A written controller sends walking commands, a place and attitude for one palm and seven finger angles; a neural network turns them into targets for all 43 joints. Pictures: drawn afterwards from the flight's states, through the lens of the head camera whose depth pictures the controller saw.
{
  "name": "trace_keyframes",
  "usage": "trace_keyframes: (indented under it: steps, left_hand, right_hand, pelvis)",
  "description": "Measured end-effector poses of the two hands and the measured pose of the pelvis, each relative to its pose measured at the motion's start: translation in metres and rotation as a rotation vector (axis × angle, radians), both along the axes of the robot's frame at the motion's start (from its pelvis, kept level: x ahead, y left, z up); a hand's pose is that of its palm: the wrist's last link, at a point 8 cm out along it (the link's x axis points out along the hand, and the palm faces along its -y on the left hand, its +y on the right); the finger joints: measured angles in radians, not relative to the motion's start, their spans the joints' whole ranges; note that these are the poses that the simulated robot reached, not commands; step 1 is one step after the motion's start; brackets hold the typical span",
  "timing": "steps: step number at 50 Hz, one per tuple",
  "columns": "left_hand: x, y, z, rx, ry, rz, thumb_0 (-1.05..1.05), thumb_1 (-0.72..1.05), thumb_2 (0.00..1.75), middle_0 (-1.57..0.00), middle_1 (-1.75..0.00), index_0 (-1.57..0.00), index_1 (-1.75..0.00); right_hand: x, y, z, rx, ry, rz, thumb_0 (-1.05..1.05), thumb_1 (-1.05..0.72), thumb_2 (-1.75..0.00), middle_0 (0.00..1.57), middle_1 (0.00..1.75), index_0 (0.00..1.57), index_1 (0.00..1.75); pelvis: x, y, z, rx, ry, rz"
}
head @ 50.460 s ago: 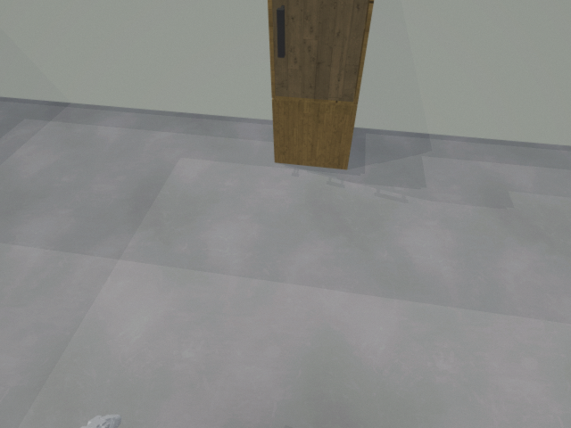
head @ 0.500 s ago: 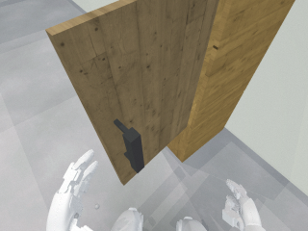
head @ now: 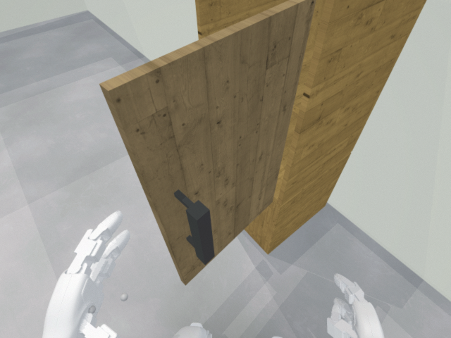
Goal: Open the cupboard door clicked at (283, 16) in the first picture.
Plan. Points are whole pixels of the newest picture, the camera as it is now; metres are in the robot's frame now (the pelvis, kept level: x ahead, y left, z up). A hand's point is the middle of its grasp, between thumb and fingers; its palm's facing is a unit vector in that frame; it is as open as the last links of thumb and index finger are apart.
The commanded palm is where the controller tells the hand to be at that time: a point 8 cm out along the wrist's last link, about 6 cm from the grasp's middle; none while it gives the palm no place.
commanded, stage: draw the hand back to the body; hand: left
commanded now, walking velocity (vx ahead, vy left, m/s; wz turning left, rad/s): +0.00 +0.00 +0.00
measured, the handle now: (194, 228) +0.31 +0.08 +0.03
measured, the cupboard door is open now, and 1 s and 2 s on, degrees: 96 96 96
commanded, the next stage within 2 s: step back with the hand held close in 1.22 s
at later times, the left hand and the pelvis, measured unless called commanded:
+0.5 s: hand (41, 259) +0.19 +0.24 +0.16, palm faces +0.30 -0.87 -0.39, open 13.1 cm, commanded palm +0.15 +0.28 +0.19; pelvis +0.02 +0.02 +0.06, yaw +0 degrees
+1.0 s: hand out of the picture +0.22 +0.29 +0.24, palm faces +0.45 -0.80 -0.39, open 7.8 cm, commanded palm +0.17 +0.32 +0.25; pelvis +0.03 +0.02 +0.08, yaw -1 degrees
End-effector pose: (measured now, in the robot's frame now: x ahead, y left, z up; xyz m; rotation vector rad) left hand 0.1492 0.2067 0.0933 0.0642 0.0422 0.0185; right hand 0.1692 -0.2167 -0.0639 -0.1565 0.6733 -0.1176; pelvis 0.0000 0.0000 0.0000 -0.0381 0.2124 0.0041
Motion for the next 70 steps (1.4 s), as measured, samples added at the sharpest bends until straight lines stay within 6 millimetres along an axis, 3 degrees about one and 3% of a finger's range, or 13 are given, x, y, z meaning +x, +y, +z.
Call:
trace_keyframes:
  steps: [8, 13, 19, 30, 45, 54, 70]
  left_hand:
    - [0.000, 0.021, 0.025, 0.015, -0.038, 0.008, -0.01, -0.46, 0.31, -0.15, -0.30, -0.16, -0.31]
    - [-0.002, 0.034, 0.044, 0.205, 0.058, 0.111, -0.01, -0.36, 0.36, -0.16, -0.30, -0.16, -0.31]
    - [-0.004, 0.053, 0.061, 0.297, 0.111, 0.229, -0.01, -0.19, 0.43, -0.17, -0.30, -0.17, -0.31]
    - [0.016, 0.084, 0.108, 0.348, -0.024, 0.334, 0.00, 0.19, 0.59, -0.18, -0.30, -0.18, -0.31]
    - [0.031, 0.116, 0.167, 0.422, -0.209, 0.418, 0.01, 0.70, 0.81, -0.20, -0.30, -0.21, -0.31]
    - [0.029, 0.108, 0.158, 0.389, -0.172, 0.400, 0.01, 0.86, 0.88, -0.21, -0.30, -0.21, -0.31]
    - [0.024, 0.100, 0.165, 0.413, -0.200, 0.414, 0.02, 0.89, 0.90, -0.21, -0.30, -0.21, -0.31]
  right_hand:
    - [0.011, -0.007, 0.020, -0.030, -0.046, -0.007, 0.02, -0.90, -0.90, 0.20, 0.30, 0.20, 0.30]
    - [0.019, -0.003, 0.035, -0.045, -0.050, -0.029, 0.02, -0.90, -0.90, 0.20, 0.30, 0.20, 0.30]
    - [0.025, 0.010, 0.049, -0.042, -0.055, -0.012, 0.02, -0.90, -0.90, 0.20, 0.30, 0.20, 0.30]
    - [0.033, 0.028, 0.062, -0.031, -0.049, 0.053, 0.02, -0.90, -0.90, 0.20, 0.30, 0.20, 0.30]
    - [0.038, 0.024, 0.072, -0.038, -0.031, 0.065, 0.02, -0.90, -0.90, 0.20, 0.30, 0.20, 0.30]
    - [0.030, 0.016, 0.071, -0.034, -0.006, 0.050, 0.02, -0.90, -0.90, 0.20, 0.30, 0.20, 0.30]
    - [0.026, 0.008, 0.068, -0.029, 0.002, 0.055, 0.02, -0.90, -0.90, 0.20, 0.30, 0.20, 0.30]
  pelvis:
    - [0.008, 0.004, 0.012, -0.004, -0.037, 0.004]
    - [0.014, 0.008, 0.027, 0.004, -0.075, -0.007]
    - [0.020, 0.013, 0.044, 0.006, -0.125, -0.006]
    - [0.029, 0.021, 0.063, 0.013, -0.203, -0.007]
    - [0.032, 0.025, 0.078, 0.018, -0.258, -0.024]
    - [0.027, 0.022, 0.081, 0.021, -0.272, -0.029]
    - [0.022, 0.010, 0.082, 0.020, -0.277, -0.023]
